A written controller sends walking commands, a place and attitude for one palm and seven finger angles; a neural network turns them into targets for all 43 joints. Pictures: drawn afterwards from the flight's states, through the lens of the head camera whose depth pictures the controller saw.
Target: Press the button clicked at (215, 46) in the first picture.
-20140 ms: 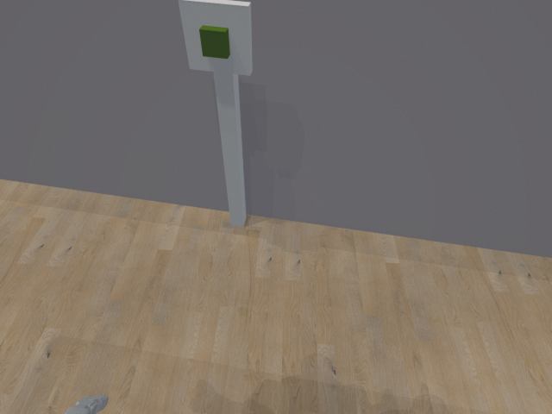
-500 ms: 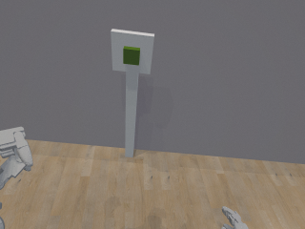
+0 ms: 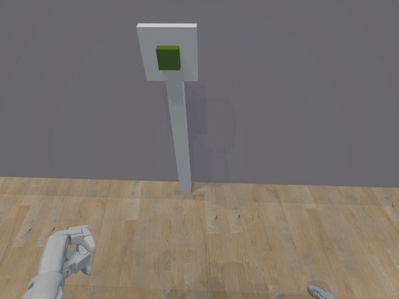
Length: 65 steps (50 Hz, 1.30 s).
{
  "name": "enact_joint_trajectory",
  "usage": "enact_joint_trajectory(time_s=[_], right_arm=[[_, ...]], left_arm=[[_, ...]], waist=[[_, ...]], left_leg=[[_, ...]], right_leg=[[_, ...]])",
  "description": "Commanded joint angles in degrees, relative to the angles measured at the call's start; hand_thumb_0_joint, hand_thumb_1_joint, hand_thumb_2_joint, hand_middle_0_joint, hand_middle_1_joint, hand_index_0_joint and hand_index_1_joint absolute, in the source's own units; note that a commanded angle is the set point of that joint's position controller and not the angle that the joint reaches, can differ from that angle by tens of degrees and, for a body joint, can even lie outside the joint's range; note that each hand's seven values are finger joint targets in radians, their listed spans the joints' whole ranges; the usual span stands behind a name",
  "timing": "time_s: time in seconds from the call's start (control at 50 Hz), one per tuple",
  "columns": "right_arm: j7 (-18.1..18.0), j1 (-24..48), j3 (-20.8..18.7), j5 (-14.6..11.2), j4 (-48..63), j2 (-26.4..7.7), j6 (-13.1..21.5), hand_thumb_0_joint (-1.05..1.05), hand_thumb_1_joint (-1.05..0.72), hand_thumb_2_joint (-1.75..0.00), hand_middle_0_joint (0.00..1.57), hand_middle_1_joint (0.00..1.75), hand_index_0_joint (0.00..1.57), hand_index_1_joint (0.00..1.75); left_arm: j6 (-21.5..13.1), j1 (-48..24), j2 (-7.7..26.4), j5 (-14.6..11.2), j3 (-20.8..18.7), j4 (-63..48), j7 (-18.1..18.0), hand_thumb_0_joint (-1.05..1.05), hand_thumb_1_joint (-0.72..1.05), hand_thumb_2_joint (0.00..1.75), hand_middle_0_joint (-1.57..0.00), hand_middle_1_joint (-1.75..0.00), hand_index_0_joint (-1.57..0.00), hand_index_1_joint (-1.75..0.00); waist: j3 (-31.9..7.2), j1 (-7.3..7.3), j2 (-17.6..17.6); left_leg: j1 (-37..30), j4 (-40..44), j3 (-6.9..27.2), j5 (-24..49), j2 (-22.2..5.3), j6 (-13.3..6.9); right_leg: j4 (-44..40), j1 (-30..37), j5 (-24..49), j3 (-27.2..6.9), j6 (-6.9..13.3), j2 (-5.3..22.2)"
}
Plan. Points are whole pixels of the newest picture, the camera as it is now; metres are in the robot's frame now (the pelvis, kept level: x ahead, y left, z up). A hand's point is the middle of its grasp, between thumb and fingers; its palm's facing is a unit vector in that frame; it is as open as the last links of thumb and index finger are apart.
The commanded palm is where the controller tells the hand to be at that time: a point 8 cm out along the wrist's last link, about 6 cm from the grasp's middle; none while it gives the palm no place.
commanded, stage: let the arm hang, fingers relaxed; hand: left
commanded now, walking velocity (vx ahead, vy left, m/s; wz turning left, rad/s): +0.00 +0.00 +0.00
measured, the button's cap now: (168, 57) +0.79 +0.12 +0.11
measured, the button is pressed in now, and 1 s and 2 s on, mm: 0 0 0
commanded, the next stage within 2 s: stand and wait in 0.96 s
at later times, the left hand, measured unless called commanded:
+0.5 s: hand out of the picture -0.03 +0.15 -0.14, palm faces +0.04 -0.98 -0.21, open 6.1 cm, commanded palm none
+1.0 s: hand out of the picture -0.02 +0.14 -0.14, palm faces +0.04 -0.98 -0.19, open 7.3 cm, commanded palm none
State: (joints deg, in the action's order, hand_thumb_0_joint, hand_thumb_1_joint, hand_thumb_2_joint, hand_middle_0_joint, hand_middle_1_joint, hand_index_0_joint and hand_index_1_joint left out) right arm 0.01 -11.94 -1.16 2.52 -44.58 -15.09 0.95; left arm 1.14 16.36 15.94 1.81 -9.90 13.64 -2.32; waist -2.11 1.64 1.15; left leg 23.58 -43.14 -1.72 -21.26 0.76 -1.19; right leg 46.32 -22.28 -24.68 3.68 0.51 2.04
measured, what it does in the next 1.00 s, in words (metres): stands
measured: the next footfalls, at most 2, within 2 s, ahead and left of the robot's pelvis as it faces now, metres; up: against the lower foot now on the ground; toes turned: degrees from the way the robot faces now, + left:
none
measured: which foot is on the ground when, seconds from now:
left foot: down 0.00-1.00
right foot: down 0.00-1.00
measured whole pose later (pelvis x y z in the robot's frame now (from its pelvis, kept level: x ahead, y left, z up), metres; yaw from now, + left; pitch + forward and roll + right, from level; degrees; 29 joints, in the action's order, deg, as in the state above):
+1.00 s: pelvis -0.02 -0.03 +0.03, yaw +0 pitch -2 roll +0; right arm -2.2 -19.5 0.0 1.3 -65.6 -6.4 -1.0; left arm -0.6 15.0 7.2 0.4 -1.0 66.3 -2.0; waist 3.3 1.1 1.1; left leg 9.1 -22.7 -1.8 -12.1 -0.7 -0.1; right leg 21.9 -9.4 -11.2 3.3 3.5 -2.4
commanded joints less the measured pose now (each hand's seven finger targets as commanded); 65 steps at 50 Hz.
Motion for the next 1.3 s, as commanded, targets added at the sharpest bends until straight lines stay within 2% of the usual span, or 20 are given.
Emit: enact_joint_trajectory(time_s=[0.0,0.02,0.04,0.06,0.08,0.12,0.16,0.18,0.2,0.22,0.24,0.26,0.3,0.38,0.44,0.48,0.64,0.72,0.84,1.28], right_arm=[[-1.35,0.93,-1.01,0.45,3.49,-7.16,0.83,0.00,-0.90,-0.90,0.20,0.30,0.20,0.30],[-1.26,2.34,-0.63,-0.40,2.61,-5.37,0.25,0.00,-0.90,-0.90,0.20,0.30,0.20,0.30],[-1.22,1.89,-0.24,-1.39,2.05,-2.21,-0.48,0.00,-0.90,-0.90,0.20,0.30,0.20,0.30],[-1.45,1.83,-0.33,-1.23,0.32,-1.48,-1.27,0.00,-0.90,-0.90,0.20,0.30,0.20,0.30],[-1.57,0.60,-0.85,-1.22,-1.76,-1.74,-1.66,0.00,-0.90,-0.90,0.20,0.30,0.20,0.30],[-1.87,-3.24,-1.39,-1.31,-4.84,0.87,-2.23,0.00,-0.90,-0.90,0.20,0.30,0.20,0.30],[-1.81,-5.06,-1.15,-1.64,-6.77,2.02,-2.50,0.00,-0.90,-0.90,0.20,0.30,0.20,0.30],[-1.77,-6.31,-0.93,-1.65,-7.89,2.32,-2.42,0.00,-0.90,-0.90,0.20,0.30,0.20,0.30],[-1.81,-7.64,-0.77,-1.61,-9.32,2.14,-2.04,0.00,-0.90,-0.90,0.20,0.30,0.20,0.30],[-2.15,-7.20,-0.51,-1.38,-10.39,1.30,-1.64,0.00,-0.90,-0.90,0.20,0.30,0.20,0.30],[-2.29,-5.97,-0.44,-1.32,-10.88,0.31,-1.69,0.00,-0.90,-0.90,0.20,0.30,0.20,0.30],[-2.68,-5.98,-0.20,-1.28,-11.93,0.58,-1.69,0.00,-0.90,-0.90,0.20,0.30,0.20,0.30],[-2.70,-6.97,0.18,-1.56,-14.01,1.35,-1.55,0.00,-0.90,-0.90,0.20,0.30,0.20,0.30],[-2.65,-7.55,0.34,-1.66,-16.57,1.69,-1.47,0.00,-0.90,-0.90,0.20,0.30,0.20,0.30],[-2.54,-7.83,0.44,-1.62,-18.10,2.12,-1.62,0.00,-0.90,-0.90,0.20,0.30,0.20,0.30],[-2.44,-8.38,0.59,-1.36,-18.93,2.72,-1.67,0.00,-0.90,-0.90,0.20,0.30,0.20,0.30],[-2.50,-10.45,0.60,-1.26,-19.93,3.97,-1.69,0.00,-0.90,-0.90,0.20,0.30,0.20,0.30],[-2.56,-11.51,0.53,-1.18,-20.02,4.42,-1.33,0.00,-0.90,-0.90,0.20,0.30,0.20,0.30],[-2.62,-12.10,0.39,-1.30,-20.06,4.30,-1.32,0.00,-0.90,-0.90,0.20,0.30,0.20,0.30],[-2.66,-9.25,0.11,-1.46,-19.58,2.56,-0.84,0.00,-0.90,-0.90,0.20,0.30,0.20,0.30]], left_arm=[[-0.79,2.86,1.65,-0.77,5.01,14.56,1.44,0.00,0.90,0.90,-1.01,-1.18,-1.01,-1.18],[-1.26,4.89,3.57,-0.53,5.08,19.64,1.34,0.00,0.90,0.90,-0.97,-1.14,-0.97,-1.14],[-1.98,4.83,6.96,-0.25,5.10,23.83,1.15,0.00,0.90,0.90,-0.93,-1.10,-0.93,-1.10],[-2.44,3.52,7.17,-0.64,5.60,27.60,1.07,0.00,0.90,0.90,-0.90,-1.06,-0.90,-1.06],[-2.70,2.45,6.24,-0.48,6.28,30.49,1.01,0.00,0.90,0.90,-0.86,-1.02,-0.86,-1.02],[-2.86,1.09,3.69,-0.39,5.48,33.33,0.47,0.00,0.90,0.90,-0.79,-0.94,-0.79,-0.94],[-2.39,-0.49,3.19,-0.64,5.99,35.73,0.30,0.00,0.90,0.90,-0.71,-0.86,-0.71,-0.86],[-2.25,-1.09,2.68,-0.81,6.30,37.05,0.33,0.00,0.90,0.90,-0.68,-0.82,-0.68,-0.82],[-2.14,-1.44,2.01,-1.19,6.71,38.50,0.38,0.00,0.90,0.90,-0.64,-0.78,-0.64,-0.78],[-2.01,-0.70,0.59,-1.63,7.28,39.68,0.50,0.00,0.90,0.90,-0.60,-0.74,-0.60,-0.74],[-1.74,-0.14,-0.31,-1.49,7.67,40.72,0.45,0.00,0.90,0.90,-0.57,-0.70,-0.57,-0.70],[-1.71,0.18,-0.36,-1.49,7.87,42.12,0.34,0.00,0.90,0.90,-0.53,-0.66,-0.53,-0.66],[-1.64,-0.20,0.51,-1.75,8.00,44.66,0.36,0.00,0.90,0.90,-0.46,-0.58,-0.46,-0.58],[-1.84,0.04,-0.26,-1.69,8.62,48.32,0.29,0.00,0.90,0.90,-0.31,-0.42,-0.31,-0.42],[-1.76,0.29,-0.82,-1.59,8.78,50.12,0.18,0.00,0.90,0.90,-0.20,-0.30,-0.20,-0.30],[-1.74,0.63,-1.37,-1.60,8.70,50.90,0.18,0.00,0.90,0.90,-0.20,-0.30,-0.20,-0.30],[-1.78,1.56,-2.23,-1.51,8.27,51.72,-0.04,0.00,0.90,0.90,-0.20,-0.30,-0.20,-0.30],[-2.04,1.66,-2.56,-1.56,8.06,51.68,-0.01,0.00,0.90,0.90,-0.20,-0.30,-0.20,-0.30],[-2.01,2.04,-2.62,-1.55,8.02,51.53,-0.10,0.00,0.90,0.90,-0.20,-0.30,-0.20,-0.30],[-2.46,0.80,-1.78,-1.48,8.09,51.26,-0.05,0.00,0.90,0.90,-0.20,-0.30,-0.20,-0.30]], waist=[[-2.67,-3.13,5.45],[-3.64,-4.27,1.75],[-3.09,-3.14,-9.28],[-0.38,-2.84,-14.67],[0.31,-2.24,-10.11],[-1.44,-0.43,-0.05],[-1.25,0.14,-0.90],[-1.09,0.47,-2.02],[-1.38,0.69,-1.42],[-1.27,-0.31,0.65],[-0.24,-1.31,0.40],[1.47,-1.33,0.26],[-0.12,-0.97,2.94],[2.08,-0.97,-1.19],[6.26,-1.04,-0.83],[7.61,-1.06,-1.51],[9.39,-1.11,-0.08],[7.53,-1.01,-0.79],[8.40,-1.13,-0.56],[6.08,-0.80,0.09]], left_leg=[[-4.29,14.53,15.89,44.44,-13.73,-7.52],[-1.51,10.38,9.71,30.70,-8.13,-3.30],[1.01,5.49,3.69,12.87,-2.26,0.61],[2.08,0.97,2.46,-4.52,-0.67,1.66],[0.47,-2.00,3.42,-8.11,-1.36,1.50],[-1.66,-2.76,2.46,-5.48,-1.72,1.71],[-5.22,4.06,1.47,-2.14,-2.43,1.37],[-8.13,10.47,1.69,1.72,-2.91,1.08],[-12.73,16.82,3.04,14.03,-4.09,0.34],[-15.89,18.57,4.99,23.34,-6.50,-0.73],[-15.58,18.44,5.67,23.61,-8.31,-1.52],[-14.72,17.40,4.46,24.37,-7.89,-1.21],[-15.62,19.46,4.07,24.05,-7.28,-0.56],[-15.32,22.69,4.16,17.01,-6.97,-0.50],[-14.04,24.18,3.95,13.06,-6.44,-0.40],[-13.32,24.89,3.74,10.87,-6.03,-0.44],[-11.63,24.49,3.18,8.82,-5.43,-0.25],[-12.08,24.51,3.31,10.57,-5.57,-0.37],[-11.68,24.42,3.46,10.62,-5.82,-0.34],[-13.98,24.83,4.14,14.23,-6.84,-0.44]], right_leg=[[-7.11,8.48,4.26,-5.06,-0.91,0.14],[-16.07,14.86,17.66,-8.57,-0.25,2.07],[-22.35,15.49,29.37,-18.45,1.63,10.02],[-25.26,14.99,41.11,-22.37,4.84,14.22],[-24.78,14.58,47.36,-21.33,6.80,14.45],[-22.65,17.07,51.52,-17.79,8.76,13.06],[-22.73,17.28,48.37,-13.83,9.15,11.15],[-22.25,16.84,45.18,-12.21,8.40,10.03],[-20.95,15.05,41.14,-10.20,6.12,7.87],[-21.09,13.14,36.20,-7.52,3.30,4.61],[-23.31,11.95,29.92,-6.88,1.67,3.13],[-24.83,12.55,30.91,-6.86,0.94,3.34],[-24.49,15.04,30.49,-6.57,1.95,3.79],[-27.89,14.71,23.38,-6.88,2.40,3.56],[-30.20,12.39,16.45,-7.43,2.48,3.29],[-31.60,11.52,12.06,-8.05,2.63,3.38],[-32.47,9.87,7.72,-8.57,2.76,3.44],[-31.54,11.10,10.30,-8.58,3.00,3.57],[-30.87,10.46,10.69,-8.04,3.07,3.35],[-29.05,11.62,17.46,-7.77,2.92,3.49]])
